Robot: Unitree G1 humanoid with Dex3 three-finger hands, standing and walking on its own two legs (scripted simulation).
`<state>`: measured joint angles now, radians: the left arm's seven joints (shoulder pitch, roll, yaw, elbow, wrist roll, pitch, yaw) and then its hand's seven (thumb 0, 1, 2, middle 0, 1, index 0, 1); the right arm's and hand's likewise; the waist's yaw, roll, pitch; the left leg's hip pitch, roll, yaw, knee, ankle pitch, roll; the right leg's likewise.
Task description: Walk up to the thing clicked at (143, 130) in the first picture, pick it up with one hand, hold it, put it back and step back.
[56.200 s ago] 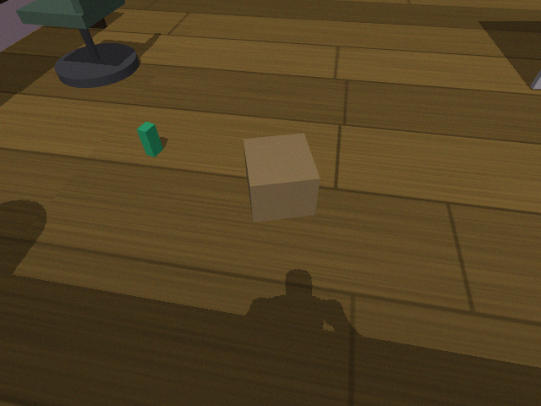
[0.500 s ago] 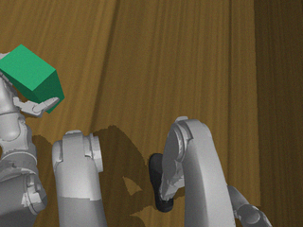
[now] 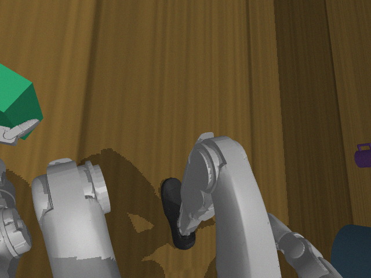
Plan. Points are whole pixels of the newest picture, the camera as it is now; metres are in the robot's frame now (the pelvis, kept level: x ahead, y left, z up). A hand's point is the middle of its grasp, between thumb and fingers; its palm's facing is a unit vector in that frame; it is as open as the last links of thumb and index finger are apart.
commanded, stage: lower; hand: left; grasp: from the side
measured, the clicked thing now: (5, 103) +0.44 +0.26 -0.16
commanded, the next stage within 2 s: loosen in 0.60 s
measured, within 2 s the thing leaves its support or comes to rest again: rests again in 0.94 s
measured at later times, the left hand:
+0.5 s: hand (3, 107) +0.44 +0.27 -0.17, palm faces +0.35 -0.93 -0.02, open 12.3 cm
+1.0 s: hand (7, 107) +0.44 +0.27 -0.17, palm faces +0.34 -0.94 +0.01, open 13.0 cm
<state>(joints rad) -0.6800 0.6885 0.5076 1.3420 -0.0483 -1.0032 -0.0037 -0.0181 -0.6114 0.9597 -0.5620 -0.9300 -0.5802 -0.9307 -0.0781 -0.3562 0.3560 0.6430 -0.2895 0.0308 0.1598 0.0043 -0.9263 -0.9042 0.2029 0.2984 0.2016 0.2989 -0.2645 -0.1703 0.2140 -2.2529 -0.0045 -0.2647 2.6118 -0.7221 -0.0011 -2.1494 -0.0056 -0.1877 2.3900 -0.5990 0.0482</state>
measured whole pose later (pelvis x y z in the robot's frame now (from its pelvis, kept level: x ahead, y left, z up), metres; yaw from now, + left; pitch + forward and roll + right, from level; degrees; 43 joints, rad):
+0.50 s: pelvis -0.01 +0.00 +0.00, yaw -2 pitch +16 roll -17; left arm -0.69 0.78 0.50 1.43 -0.04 -1.07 0.04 -0.02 -0.61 0.98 -0.57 -0.92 -0.58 -0.92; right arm -0.14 -0.37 0.45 0.60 -0.33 0.03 0.16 0.00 -0.92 -0.90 0.20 0.30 0.20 0.30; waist -0.28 -0.23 0.28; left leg -2.23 0.00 -0.32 2.64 -0.72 0.00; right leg -2.11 0.02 -0.23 2.38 -0.57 0.06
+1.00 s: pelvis -0.01 +0.01 +0.00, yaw -3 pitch +14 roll -18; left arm -0.69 0.80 0.48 1.43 -0.05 -1.12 0.05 -0.01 -0.47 0.55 -0.58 -0.62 -0.59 -0.61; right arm -0.17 -0.37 0.49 0.59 -0.35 0.03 0.16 0.00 -0.92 -0.90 0.21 0.30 0.20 0.30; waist -0.28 -0.25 0.30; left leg -2.21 0.00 -0.35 2.65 -0.73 0.01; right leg -2.08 0.02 -0.25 2.36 -0.57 0.07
